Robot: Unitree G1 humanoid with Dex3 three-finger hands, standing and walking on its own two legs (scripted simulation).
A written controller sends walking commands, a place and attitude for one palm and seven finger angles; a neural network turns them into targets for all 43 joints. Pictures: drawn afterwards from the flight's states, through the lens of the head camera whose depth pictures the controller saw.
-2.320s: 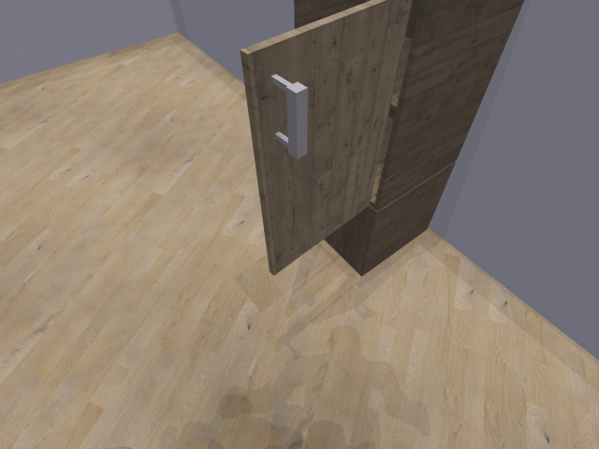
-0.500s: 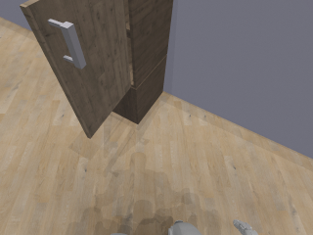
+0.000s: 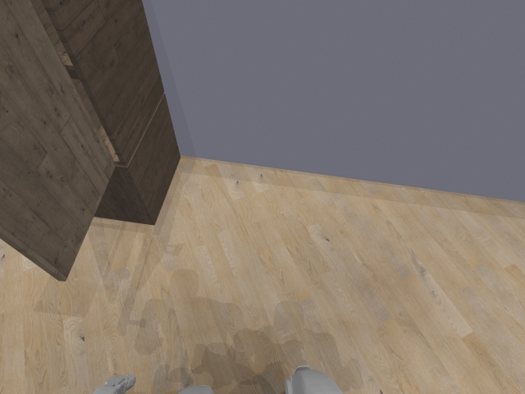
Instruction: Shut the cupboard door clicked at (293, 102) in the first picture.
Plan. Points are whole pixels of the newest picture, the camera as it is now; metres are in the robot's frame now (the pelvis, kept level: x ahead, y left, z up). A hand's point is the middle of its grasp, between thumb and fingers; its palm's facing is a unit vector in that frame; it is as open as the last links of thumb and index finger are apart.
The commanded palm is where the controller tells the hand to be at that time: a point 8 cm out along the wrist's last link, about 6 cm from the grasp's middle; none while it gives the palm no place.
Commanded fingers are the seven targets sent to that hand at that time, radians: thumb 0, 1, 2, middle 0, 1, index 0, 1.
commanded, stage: walk around to get in front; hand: left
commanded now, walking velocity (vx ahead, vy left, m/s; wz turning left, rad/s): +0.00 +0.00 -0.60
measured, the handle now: out of the picture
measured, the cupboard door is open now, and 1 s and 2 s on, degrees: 94 94 94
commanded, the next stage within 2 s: none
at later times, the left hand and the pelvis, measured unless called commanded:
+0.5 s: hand (190, 392) +0.14 +0.12 -0.15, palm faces -0.28 -0.93 -0.25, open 7.3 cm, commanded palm none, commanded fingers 0.00 0.90 0.90 -0.20 -0.30 -0.20 -0.30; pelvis +0.00 -0.05 +0.01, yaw -18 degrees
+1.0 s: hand (231, 344) +0.21 +0.06 -0.15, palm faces -0.56 -0.78 -0.28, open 7.3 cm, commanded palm none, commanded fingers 0.00 0.90 0.90 -0.20 -0.30 -0.20 -0.30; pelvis +0.00 -0.06 +0.00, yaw -36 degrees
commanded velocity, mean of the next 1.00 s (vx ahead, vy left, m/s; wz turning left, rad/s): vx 0.00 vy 0.00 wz -0.60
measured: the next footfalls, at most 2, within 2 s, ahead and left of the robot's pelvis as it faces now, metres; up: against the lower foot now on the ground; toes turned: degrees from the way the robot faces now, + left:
right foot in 0.22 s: +0.03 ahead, -0.15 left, +0.00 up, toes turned -13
left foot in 0.62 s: +0.10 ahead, +0.07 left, +0.00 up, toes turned -21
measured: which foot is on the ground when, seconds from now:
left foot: down 0.00-0.22, up 0.24-0.60, down 0.62-0.94, up 0.96-1.00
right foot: up 0.00-0.20, down 0.22-0.62, up 0.64-0.92, down 0.94-1.00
